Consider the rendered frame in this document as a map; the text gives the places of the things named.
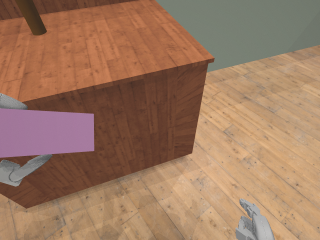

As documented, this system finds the sponge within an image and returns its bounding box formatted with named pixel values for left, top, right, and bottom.
left=0, top=108, right=94, bottom=158

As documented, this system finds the left robot hand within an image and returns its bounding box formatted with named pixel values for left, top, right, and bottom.
left=0, top=93, right=53, bottom=187

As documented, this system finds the table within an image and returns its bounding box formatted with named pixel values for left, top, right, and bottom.
left=0, top=0, right=215, bottom=209

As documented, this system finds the right robot hand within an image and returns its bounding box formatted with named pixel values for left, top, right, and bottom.
left=235, top=198, right=275, bottom=240

